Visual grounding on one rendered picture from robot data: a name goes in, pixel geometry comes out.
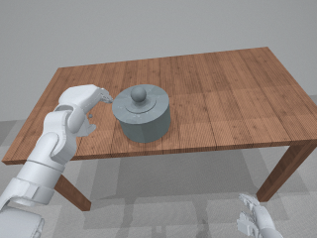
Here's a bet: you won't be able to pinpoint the table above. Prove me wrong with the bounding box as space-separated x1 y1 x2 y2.
1 47 317 211

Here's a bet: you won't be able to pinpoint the left robot forearm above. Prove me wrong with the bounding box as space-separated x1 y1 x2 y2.
0 102 85 211

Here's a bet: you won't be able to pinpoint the knob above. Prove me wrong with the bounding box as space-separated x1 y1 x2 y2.
131 86 147 102

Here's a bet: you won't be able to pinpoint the right robot forearm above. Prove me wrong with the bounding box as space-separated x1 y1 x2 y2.
258 227 283 238

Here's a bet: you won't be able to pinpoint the right robot hand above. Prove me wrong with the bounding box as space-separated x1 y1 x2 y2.
237 193 275 238

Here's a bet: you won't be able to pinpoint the pot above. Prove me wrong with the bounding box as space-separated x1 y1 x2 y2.
119 103 171 143

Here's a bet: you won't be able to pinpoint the left robot hand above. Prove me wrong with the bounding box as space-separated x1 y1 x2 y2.
58 84 114 137

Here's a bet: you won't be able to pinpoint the left robot upper arm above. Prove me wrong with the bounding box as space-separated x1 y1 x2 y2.
0 205 45 238

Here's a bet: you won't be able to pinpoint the lid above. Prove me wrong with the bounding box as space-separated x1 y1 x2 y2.
112 84 169 126

